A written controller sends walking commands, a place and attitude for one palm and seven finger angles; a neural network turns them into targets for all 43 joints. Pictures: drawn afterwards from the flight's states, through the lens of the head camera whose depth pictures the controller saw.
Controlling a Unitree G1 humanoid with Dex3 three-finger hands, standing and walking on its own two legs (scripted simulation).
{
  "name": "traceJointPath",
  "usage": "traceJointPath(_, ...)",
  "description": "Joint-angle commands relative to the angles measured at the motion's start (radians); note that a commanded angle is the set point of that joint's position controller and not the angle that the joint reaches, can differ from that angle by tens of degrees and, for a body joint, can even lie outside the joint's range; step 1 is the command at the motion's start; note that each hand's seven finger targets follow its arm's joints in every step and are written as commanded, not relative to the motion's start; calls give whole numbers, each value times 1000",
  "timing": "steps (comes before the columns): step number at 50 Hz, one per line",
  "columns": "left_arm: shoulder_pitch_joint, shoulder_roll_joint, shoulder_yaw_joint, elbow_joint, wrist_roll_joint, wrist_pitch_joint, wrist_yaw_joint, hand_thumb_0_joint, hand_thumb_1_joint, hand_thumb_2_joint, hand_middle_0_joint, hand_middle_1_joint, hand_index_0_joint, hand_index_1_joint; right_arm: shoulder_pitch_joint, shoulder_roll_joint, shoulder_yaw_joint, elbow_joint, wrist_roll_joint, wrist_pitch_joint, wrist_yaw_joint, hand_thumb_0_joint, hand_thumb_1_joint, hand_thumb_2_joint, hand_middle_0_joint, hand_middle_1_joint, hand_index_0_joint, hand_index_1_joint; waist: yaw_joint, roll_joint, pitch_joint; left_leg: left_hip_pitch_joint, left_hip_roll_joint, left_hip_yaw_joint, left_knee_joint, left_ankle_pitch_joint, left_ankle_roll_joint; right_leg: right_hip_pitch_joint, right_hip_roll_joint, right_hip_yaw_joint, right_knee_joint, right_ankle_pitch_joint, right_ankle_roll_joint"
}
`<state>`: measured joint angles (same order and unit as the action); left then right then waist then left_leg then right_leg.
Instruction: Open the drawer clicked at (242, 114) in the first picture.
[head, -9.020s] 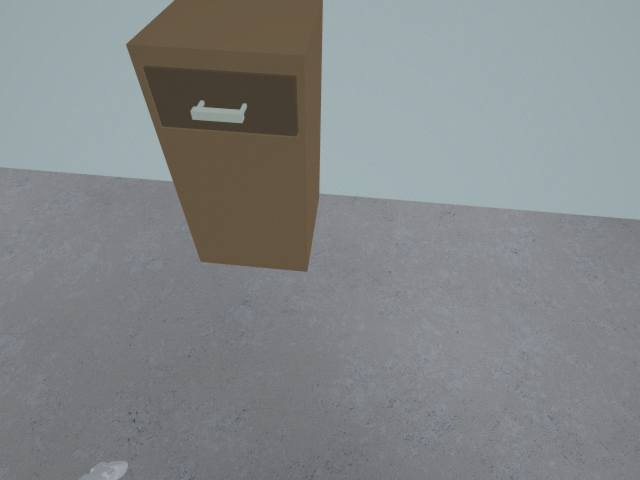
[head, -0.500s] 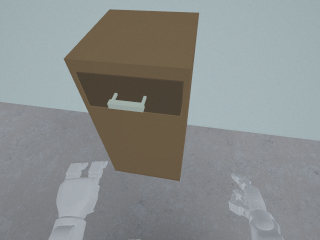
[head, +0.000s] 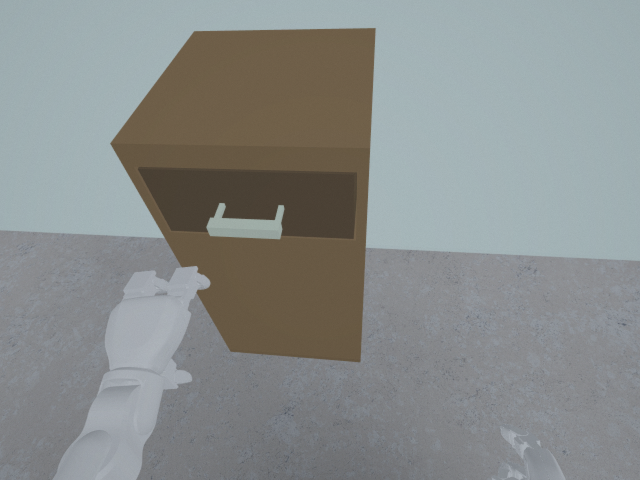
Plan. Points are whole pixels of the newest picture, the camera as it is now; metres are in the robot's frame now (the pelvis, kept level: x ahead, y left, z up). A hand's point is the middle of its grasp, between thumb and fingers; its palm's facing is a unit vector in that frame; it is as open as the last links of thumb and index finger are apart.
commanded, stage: raise the hand with hooked fingers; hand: left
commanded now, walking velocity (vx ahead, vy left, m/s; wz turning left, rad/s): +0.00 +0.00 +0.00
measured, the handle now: (247, 219) +0.54 +0.20 -0.04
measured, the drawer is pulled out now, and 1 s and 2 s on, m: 0.00 0.00 0.00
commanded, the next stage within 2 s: move the hooked fingers above the handle in 0.82 s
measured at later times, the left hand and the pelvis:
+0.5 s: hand (142, 270) +0.33 +0.26 +0.10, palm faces +0.04 -0.07 -1.00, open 13.8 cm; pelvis +0.02 +0.01 +0.01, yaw +1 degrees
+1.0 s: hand (155, 277) +0.32 +0.24 +0.08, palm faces +0.03 -0.08 -1.00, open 13.8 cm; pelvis +0.02 +0.01 +0.01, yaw +1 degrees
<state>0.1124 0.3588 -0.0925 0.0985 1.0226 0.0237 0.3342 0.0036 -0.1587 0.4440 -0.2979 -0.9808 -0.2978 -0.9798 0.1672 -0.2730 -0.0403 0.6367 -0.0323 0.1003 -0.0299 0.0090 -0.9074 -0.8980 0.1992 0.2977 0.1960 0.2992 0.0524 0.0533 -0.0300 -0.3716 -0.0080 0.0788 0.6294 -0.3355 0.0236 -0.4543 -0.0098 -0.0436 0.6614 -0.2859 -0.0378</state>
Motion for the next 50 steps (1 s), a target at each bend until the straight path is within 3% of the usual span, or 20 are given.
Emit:
traceJointPath(1, -219, 167, 97, -216, -11, 15, 5, 0, -383, 350, -292, -1125, -292, -1125, -168, -70, -17, -175, 14, -51, -2, 0, -900, -900, 200, 300, 200, 300, 24, -45, -228, 69, -23, -68, -120, 219, 7, 197, 9, 60, -122, 154, -11)
traceJointPath(6, -289, 199, 102, -214, -11, 35, -63, 0, -500, 300, -300, -1200, -300, -1200, -171, -71, -4, -176, 21, -37, -2, 0, -900, -900, 200, 300, 200, 300, 32, -40, -204, 104, -18, -71, -160, 262, 1, 233, 13, 48, -144, 184, -13)
traceJointPath(11, -373, 226, 110, -203, -22, 33, -120, 0, -500, 300, -300, -1200, -300, -1200, -169, -67, 8, -174, 23, -25, -4, 0, -900, -900, 200, 300, 200, 300, 27, -49, -184, 132, -19, -69, -181, 300, -1, 266, 15, 42, -171, 228, -11)
traceJointPath(17, -476, 267, 122, -205, -39, 10, -178, 0, -500, 300, -300, -1200, -300, -1200, -161, -69, 13, -162, 23, -15, -5, 0, -900, -900, 200, 300, 200, 300, 22, -6, -225, 180, -18, -73, -188, 395, -5, 308, 15, 33, -184, 309, -12)
traceJointPath(20, -507, 290, 136, -195, -60, -4, -207, 0, -500, 300, -300, -1200, -300, -1200, -150, -73, 14, -160, 24, -12, -5, 0, -900, -900, 200, 300, 200, 300, 20, -27, -246, 193, -17, -79, -190, 425, -4, 329, 14, 32, -192, 336, -9)
traceJointPath(25, -426, 262, 127, -146, -86, -26, -253, 0, -500, 300, -300, -1200, -300, -1200, -136, -80, 8, -162, 29, -5, 5, 0, -900, -900, 200, 300, 200, 300, 29, -63, -222, 166, -16, -73, -197, 439, -4, 336, 14, 27, -198, 352, -7)
traceJointPath(28, -431, 287, 150, -197, -87, -57, -251, 0, -500, 300, -300, -1200, -300, -1200, -134, -87, 2, -171, 25, -3, 11, 0, -900, -900, 200, 300, 200, 300, 33, -48, -238, 170, -14, -76, -196, 447, -5, 332, 13, 30, -196, 354, -7)
traceJointPath(32, -442, 318, 191, -246, -79, -91, -204, 0, -500, 300, -300, -1200, -300, -1200, -123, -87, -5, -168, 23, -10, 13, 0, -900, -900, 200, 300, 200, 300, 44, 3, -272, 185, -9, -86, -194, 472, -15, 324, 13, 32, -186, 339, -13)
traceJointPath(34, -452, 333, 214, -247, -76, -93, -176, 0, -500, 300, -300, -1200, -300, -1200, -126, -89, -8, -165, 24, -10, 12, 0, -900, -900, 200, 300, 200, 300, 41, -6, -279, 177, -10, -87, -192, 459, -17, 322, 16, 35, -185, 329, -13)
traceJointPath(38, -455, 306, 186, -206, -72, -73, -144, 0, -500, 300, -300, -1200, -300, -1200, -123, -86, -14, -152, 33, -11, 10, 0, -900, -900, 200, 300, 200, 300, 34, -18, -266, 170, -12, -77, -195, 419, -13, 300, 13, 33, -188, 306, -10)
traceJointPath(43, -448, 287, 150, -197, -69, -38, -153, 0, -500, 300, -300, -1200, -300, -1200, -133, -87, -12, -151, 35, -11, 7, 0, -900, -900, 200, 300, 200, 300, 30, -10, -268, 174, -13, -74, -200, 403, -8, 306, 13, 34, -192, 291, -10)
traceJointPath(46, -437, 288, 149, -189, -73, -33, -171, 0, -500, 300, -300, -1200, -300, -1200, -134, -88, -8, -149, 34, -9, 6, 0, -900, -900, 200, 300, 200, 300, 29, -36, -253, 165, -13, -75, -208, 386, -6, 312, 14, 31, -197, 278, -8)
traceJointPath(50, -521, 282, 131, -114, -66, -41, -181, 0, -500, 300, -300, -1200, -300, -1200, -124, -87, -1, -140, 35, -11, -4, 0, -900, -900, 200, 300, 200, 300, 13, -82, -204, 136, -17, -67, -209, 314, 3, 280, 13, 35, -212, 236, -4)
